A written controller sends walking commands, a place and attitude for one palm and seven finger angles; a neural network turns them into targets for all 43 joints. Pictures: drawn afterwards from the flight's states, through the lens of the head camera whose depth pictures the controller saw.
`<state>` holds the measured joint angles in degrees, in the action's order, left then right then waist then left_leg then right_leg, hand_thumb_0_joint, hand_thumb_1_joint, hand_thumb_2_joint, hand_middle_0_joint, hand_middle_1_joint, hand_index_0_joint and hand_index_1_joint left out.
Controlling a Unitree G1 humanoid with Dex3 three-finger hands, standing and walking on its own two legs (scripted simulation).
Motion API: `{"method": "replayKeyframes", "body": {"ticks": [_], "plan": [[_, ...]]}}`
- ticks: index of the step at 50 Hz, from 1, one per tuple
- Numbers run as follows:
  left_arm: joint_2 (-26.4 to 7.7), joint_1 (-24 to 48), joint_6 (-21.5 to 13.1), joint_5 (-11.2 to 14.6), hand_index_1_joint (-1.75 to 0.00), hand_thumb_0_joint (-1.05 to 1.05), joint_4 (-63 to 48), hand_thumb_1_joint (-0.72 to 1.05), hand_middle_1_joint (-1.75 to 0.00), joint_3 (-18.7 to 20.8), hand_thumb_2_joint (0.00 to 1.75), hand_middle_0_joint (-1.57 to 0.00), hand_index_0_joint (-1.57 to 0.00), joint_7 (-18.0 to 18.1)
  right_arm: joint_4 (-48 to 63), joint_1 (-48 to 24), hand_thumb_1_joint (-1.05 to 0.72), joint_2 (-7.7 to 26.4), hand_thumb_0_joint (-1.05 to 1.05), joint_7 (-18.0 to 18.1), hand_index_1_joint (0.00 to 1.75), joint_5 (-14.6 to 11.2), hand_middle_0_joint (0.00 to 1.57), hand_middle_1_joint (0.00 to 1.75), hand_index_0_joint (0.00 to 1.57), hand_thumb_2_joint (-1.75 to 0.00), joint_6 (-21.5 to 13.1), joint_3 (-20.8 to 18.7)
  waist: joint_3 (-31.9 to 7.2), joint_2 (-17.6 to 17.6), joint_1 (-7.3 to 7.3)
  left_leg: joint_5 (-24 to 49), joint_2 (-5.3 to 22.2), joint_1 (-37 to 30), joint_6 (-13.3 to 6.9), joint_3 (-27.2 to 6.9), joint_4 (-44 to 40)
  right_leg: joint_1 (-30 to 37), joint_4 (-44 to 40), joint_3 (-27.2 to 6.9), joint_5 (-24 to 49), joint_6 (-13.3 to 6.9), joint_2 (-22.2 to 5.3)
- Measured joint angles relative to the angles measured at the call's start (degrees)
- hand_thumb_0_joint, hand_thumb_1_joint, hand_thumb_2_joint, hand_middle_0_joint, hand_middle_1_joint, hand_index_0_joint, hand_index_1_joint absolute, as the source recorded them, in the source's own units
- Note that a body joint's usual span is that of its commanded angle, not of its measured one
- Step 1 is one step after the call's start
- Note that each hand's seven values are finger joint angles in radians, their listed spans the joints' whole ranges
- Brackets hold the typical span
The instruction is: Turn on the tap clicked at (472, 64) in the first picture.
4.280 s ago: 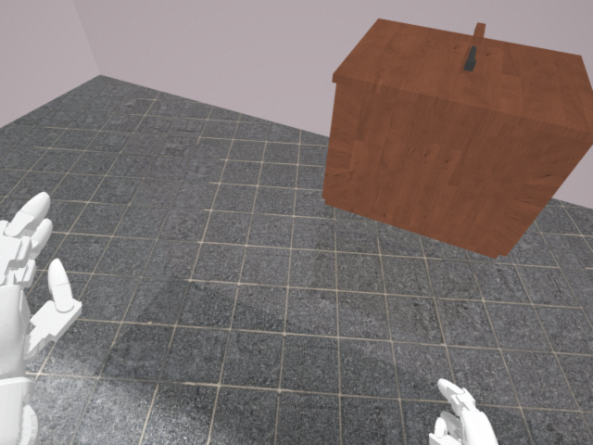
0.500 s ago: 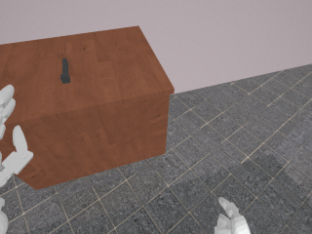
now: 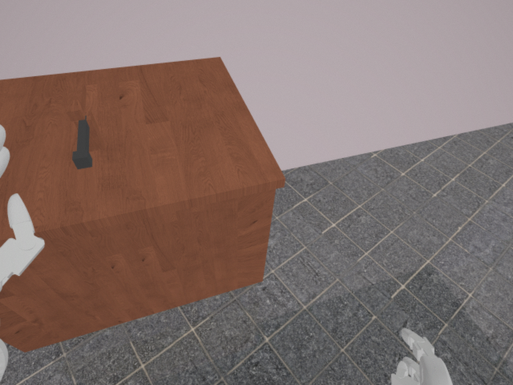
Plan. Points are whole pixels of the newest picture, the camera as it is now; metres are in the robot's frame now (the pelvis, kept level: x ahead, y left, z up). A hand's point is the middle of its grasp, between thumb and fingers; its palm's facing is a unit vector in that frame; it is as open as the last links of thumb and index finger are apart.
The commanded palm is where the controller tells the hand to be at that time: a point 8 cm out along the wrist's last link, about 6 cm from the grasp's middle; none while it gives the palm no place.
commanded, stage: take the last steps up to it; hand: left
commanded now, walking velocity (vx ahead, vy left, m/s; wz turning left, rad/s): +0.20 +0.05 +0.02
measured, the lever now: (82, 159) +0.51 +0.39 +0.02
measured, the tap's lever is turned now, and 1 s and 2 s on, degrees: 0 0 0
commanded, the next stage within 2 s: come to a stop and stand still in 0.26 s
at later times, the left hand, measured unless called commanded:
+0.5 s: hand (100, 191) +0.30 +0.23 +0.17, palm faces +0.42 -0.80 -0.43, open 7.4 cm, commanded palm +0.24 +0.27 +0.19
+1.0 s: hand (109, 203) +0.28 +0.21 +0.17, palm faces +0.36 -0.84 -0.40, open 7.4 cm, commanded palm +0.24 +0.26 +0.19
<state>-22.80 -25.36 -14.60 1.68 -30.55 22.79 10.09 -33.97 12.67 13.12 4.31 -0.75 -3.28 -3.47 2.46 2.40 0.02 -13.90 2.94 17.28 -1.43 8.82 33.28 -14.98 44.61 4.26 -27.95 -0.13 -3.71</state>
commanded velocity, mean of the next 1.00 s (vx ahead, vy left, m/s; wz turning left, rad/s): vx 0.00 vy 0.01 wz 0.01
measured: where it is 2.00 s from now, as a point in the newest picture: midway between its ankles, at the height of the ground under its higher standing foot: outside the picture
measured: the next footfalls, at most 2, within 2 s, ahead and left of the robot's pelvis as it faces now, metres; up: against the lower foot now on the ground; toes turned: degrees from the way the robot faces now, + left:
right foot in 0.28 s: +0.12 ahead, -0.10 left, +0.00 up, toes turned +1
left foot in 0.60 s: +0.14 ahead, +0.10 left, +0.00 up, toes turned -1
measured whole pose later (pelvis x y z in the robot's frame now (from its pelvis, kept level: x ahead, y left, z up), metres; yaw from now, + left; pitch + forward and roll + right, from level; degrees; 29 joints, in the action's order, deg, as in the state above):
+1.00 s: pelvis +0.07 -0.02 +0.01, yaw -1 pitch -1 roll -1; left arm -19.0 -29.2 -8.1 3.0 -29.0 17.1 8.4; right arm -35.3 11.9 10.1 2.5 -0.2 -3.6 1.9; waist 1.3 -3.8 0.3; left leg -14.5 3.5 17.7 1.2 0.7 31.8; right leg -12.3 27.1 3.6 -14.4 -2.9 3.0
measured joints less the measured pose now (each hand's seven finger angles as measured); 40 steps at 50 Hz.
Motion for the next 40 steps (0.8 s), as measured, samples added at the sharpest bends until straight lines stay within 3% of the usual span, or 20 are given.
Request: {"method": "replayKeyframes", "body": {"ticks": [3, 5, 9, 13, 15, 17, 19, 21, 27, 30, 35, 40], "plan": [[0.7, 3.2, 1.1, -0.1, -0.30, 0.02, 4.7, 0.89, -0.30, -0.3, 0.89, -0.21, -0.21, -0.3, -0.6, -0.4, -0.90, -2.6, 0.01, -0.5, 0.30, 0.1, 0.19, 0.30, 0.20, -0.89, -0.8, 1.7, -0.8, -1.0, -0.90, -1.2, 0.2, -0.7, -0.3, -0.9, -0.7, -5.8, 12.7, -0.5, -1.8, 0.2, 1.4], [1.4, 3.5, 2.0, 0.0, -0.30, 0.02, 4.8, 0.89, -0.30, -0.9, 0.89, -0.20, -0.21, -0.5, -0.9, -0.5, -0.90, -4.3, 0.01, -1.2, 0.30, 0.0, 0.19, 0.30, 0.20, -0.89, -1.5, 2.9, -0.8, -1.5, -1.02, -0.7, 0.4, -1.6, -0.2, -1.3, -2.4, -8.3, 13.9, -0.2, 0.5, 0.6, 1.3], [1.8, -0.3, 2.4, 0.1, -0.30, 0.02, 0.6, 0.90, -0.30, -2.2, 0.89, -0.20, -0.20, -1.3, -0.8, -0.1, -0.90, -6.4, 0.01, -2.2, 0.30, 0.3, 0.20, 0.30, 0.21, -0.89, -2.7, 5.0, -0.3, -2.0, -0.73, -0.9, 0.5, -3.2, 0.4, -1.1, -4.2, -9.2, 4.6, 0.7, 5.8, 1.0, 0.6], [-0.1, -3.1, 2.0, -0.2, -0.30, 0.02, -0.9, 0.89, -0.30, -1.8, 0.89, -0.21, -0.21, -1.5, -1.1, 0.6, -0.90, -6.7, 0.01, -2.1, 0.30, 0.6, 0.20, 0.30, 0.21, -0.89, -3.0, 5.9, 0.1, -3.0, 0.02, -3.4, 0.8, -3.8, 1.6, -1.4, -2.1, -4.7, -8.8, 2.6, 9.3, 1.2, 1.4], [-0.6, -2.5, 1.7, -0.5, -0.30, 0.02, 0.3, 0.89, -0.30, -1.2, 0.89, -0.21, -0.21, -1.4, -1.6, 0.5, -0.90, -5.8, 0.01, -1.9, 0.30, 0.5, 0.20, 0.30, 0.21, -0.89, -2.5, 5.7, 0.2, -4.6, 0.41, -6.1, 1.7, -3.0, 2.1, -2.2, 1.9, -2.7, -12.0, 3.5, 13.9, -0.9, 2.4], [0.4, -0.8, 1.8, -0.7, -0.30, 0.02, 2.3, 0.89, -0.30, -1.4, 0.89, -0.21, -0.21, -1.3, -3.1, -0.3, -0.90, -4.3, 0.01, -1.7, 0.30, 0.5, 0.20, 0.30, 0.21, -0.89, -1.6, 5.0, 0.0, -5.9, 0.56, -10.8, 1.2, -0.2, 1.7, -4.0, 10.3, -2.7, -10.2, 4.1, 12.4, -2.6, 2.7], [2.0, 0.8, 2.0, -0.4, -0.30, 0.02, 4.4, 0.89, -0.30, -1.8, 0.89, -0.21, -0.21, -1.4, -4.4, -1.1, -0.90, -2.9, 0.01, -1.9, 0.30, 0.3, 0.20, 0.30, 0.21, -0.89, -0.9, 4.1, -0.1, -5.4, 1.02, -12.8, -0.7, 3.4, 1.9, -5.3, 20.8, -2.0, -10.6, 3.6, 11.2, -2.9, 2.0], [3.5, 0.9, 1.8, -0.4, -0.30, 0.02, 6.1, 0.89, -0.30, -1.8, 0.89, -0.21, -0.21, -1.2, -4.7, -1.9, -0.90, -1.5, 0.01, -1.9, 0.30, 0.4, 0.20, 0.30, 0.21, -0.89, -0.2, 3.7, 0.0, -4.6, 0.70, -11.8, -1.4, 5.7, 2.5, -5.5, 25.2, -0.6, -12.6, 3.0, 11.8, -2.5, 1.6], [3.9, -1.5, 2.5, -0.6, -0.30, 0.02, 3.6, 0.89, -0.30, -3.6, 0.89, -0.21, -0.21, -0.8, -1.3, -3.1, -0.90, 1.2, 0.01, -0.7, 0.30, 0.7, 0.20, 0.30, 0.21, -0.89, 0.1, 2.2, 2.3, -2.4, -1.10, -5.9, -0.7, 3.4, 2.8, -5.3, 8.6, 2.2, -15.6, 2.8, 12.5, -1.8, 1.3], [2.7, -3.2, 2.7, -0.4, -0.30, 0.02, -1.6, 0.89, -0.30, -3.9, 0.89, -0.21, -0.21, -0.6, 0.8, -3.2, -0.90, 2.1, 0.01, -0.2, 0.30, 0.9, 0.20, 0.30, 0.20, -0.89, 0.0, 1.3, 3.2, -2.6, -1.09, 4.2, -0.2, -0.6, 2.6, -5.7, -1.9, 2.3, -13.3, 2.8, 11.0, -1.1, 2.2], [-1.9, -2.2, 2.1, 0.2, -0.30, 0.02, -2.5, 0.89, -0.30, -0.8, 0.89, -0.21, -0.21, -0.6, 1.6, -3.1, -0.91, -1.6, 0.01, -0.2, 0.30, 0.9, 0.19, 0.30, 0.20, -0.89, -0.2, 1.5, 2.2, 0.9, 0.28, 0.8, -1.1, -1.6, 1.2, -3.9, -3.4, -0.5, -6.0, -1.3, 2.2, 0.1, 2.6], [-0.7, 0.0, 3.6, 0.5, -0.30, 0.02, -0.2, 0.89, -0.30, -0.2, 0.89, -0.21, -0.21, -0.1, 1.4, -2.9, -0.90, -4.1, 0.01, -1.9, 0.30, 0.9, 0.19, 0.30, 0.20, -0.89, -2.2, 4.0, 1.7, -1.0, 0.87, 2.7, 0.0, -1.1, 1.8, -4.4, -5.2, 1.4, -11.7, -1.5, 6.3, 0.6, 4.0]]}}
